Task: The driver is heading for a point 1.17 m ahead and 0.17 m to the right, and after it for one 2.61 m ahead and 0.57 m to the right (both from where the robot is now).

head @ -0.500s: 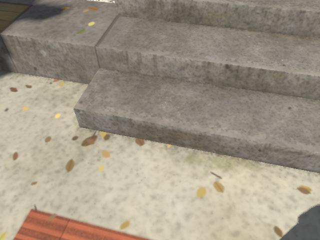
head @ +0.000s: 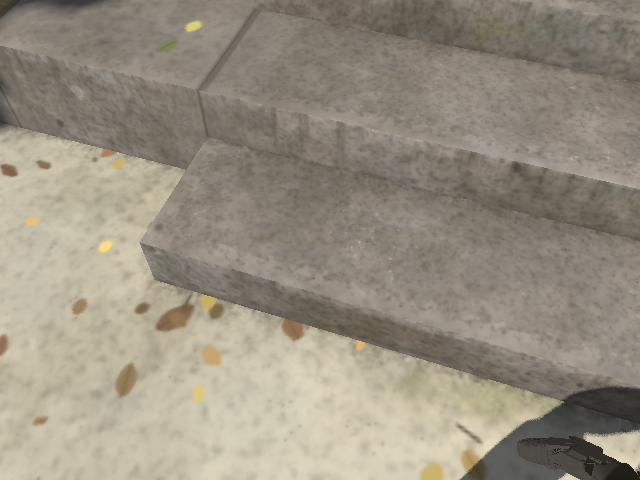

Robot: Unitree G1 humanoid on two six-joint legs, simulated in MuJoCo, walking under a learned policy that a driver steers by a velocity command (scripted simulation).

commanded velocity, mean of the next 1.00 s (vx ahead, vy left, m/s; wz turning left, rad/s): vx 0.99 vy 0.00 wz -0.10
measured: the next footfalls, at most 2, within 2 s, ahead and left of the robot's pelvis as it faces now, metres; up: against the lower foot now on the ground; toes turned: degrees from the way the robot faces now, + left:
right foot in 0.44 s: +0.58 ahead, -0.06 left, +0.00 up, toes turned -4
left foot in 0.84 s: +0.96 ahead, +0.11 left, +0.15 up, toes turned +6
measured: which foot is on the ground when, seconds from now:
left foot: down 0.00-0.40, up 0.42-0.82, down 0.84-1.00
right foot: up 0.00-0.42, down 0.44-0.82, up 0.84-1.00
